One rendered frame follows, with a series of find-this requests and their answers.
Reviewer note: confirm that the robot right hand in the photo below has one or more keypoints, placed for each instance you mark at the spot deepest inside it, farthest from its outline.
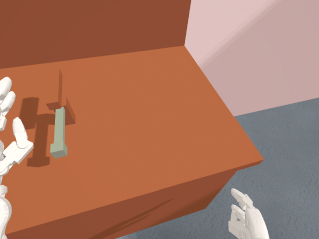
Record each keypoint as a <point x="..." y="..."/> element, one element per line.
<point x="251" y="224"/>

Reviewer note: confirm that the tap lever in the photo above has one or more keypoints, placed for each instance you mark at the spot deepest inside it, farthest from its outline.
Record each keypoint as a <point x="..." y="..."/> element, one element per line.
<point x="58" y="149"/>

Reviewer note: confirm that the left robot forearm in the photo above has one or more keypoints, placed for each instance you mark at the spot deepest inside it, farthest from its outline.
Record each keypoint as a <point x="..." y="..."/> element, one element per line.
<point x="5" y="211"/>

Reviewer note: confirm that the counter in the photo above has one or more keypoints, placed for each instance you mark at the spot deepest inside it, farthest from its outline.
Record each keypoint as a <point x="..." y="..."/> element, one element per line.
<point x="148" y="137"/>

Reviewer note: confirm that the robot left hand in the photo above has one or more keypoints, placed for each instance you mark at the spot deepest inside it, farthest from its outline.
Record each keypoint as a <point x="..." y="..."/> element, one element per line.
<point x="16" y="151"/>

